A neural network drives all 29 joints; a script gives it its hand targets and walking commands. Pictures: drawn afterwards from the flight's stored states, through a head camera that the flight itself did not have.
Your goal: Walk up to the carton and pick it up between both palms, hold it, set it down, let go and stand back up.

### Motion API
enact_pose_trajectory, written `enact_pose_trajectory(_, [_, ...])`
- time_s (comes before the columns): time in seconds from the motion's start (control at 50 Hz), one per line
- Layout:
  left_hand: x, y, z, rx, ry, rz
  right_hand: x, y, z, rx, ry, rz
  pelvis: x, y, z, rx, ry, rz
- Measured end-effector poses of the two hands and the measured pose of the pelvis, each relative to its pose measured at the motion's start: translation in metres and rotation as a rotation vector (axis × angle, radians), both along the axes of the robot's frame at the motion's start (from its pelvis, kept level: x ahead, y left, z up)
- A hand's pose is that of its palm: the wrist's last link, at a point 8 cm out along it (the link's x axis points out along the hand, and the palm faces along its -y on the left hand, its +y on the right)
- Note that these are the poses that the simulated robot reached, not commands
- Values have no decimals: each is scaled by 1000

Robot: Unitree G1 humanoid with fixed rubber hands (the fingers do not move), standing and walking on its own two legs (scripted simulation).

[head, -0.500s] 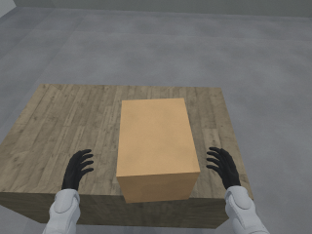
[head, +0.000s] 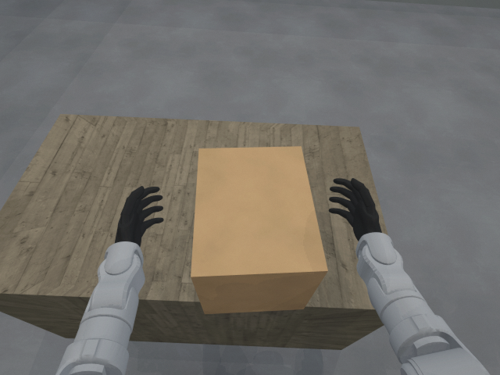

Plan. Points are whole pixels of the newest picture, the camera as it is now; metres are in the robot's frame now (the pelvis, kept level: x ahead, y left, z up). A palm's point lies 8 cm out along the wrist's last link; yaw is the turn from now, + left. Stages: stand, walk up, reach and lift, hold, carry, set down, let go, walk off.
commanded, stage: reach and lift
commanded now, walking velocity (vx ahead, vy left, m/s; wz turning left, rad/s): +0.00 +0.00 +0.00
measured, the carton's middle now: (252, 230) +0.39 +0.02 -0.11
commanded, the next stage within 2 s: none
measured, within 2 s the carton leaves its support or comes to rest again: neither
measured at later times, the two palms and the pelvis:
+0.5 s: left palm (133, 192) +0.38 +0.23 +0.04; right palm (361, 184) +0.41 -0.17 +0.05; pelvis -0.01 +0.00 -0.01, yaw +1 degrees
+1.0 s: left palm (144, 234) +0.35 +0.23 -0.07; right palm (344, 225) +0.39 -0.17 -0.06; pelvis -0.03 +0.02 -0.05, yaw +0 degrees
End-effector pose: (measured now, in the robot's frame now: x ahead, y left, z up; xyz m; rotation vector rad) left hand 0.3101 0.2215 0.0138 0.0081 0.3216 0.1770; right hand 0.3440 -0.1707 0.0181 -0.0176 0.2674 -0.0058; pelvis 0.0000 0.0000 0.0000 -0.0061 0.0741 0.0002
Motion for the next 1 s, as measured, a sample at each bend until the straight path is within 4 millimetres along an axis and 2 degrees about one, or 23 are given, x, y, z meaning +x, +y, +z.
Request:
enact_pose_trajectory(0.36, [51, 9, 33, 9, -30, 24, 50, 0, 30, -27, 15, -23, -12, -3, -5, -8, 101, 14])
enact_pose_trajectory(0.52, [67, 5, 25, 7, -7, 11, 66, 3, 29, -38, 39, -20, -15, 0, -10, -13, 168, 13])
enact_pose_trajectory(0.66, [63, 1, -6, 4, 31, -3, 69, 7, 9, -38, 48, -19, -18, 5, -16, -19, 233, 9])
enact_pose_trajectory(0.84, [43, 4, -56, 8, 61, 15, 54, 11, -40, -18, 68, -29, -25, 12, -29, -30, 327, 13])
enact_pose_trajectory(1.0, [44, 9, -80, 31, 52, 31, 44, 6, -79, -11, 85, -50, -35, 16, -46, -36, 410, 11])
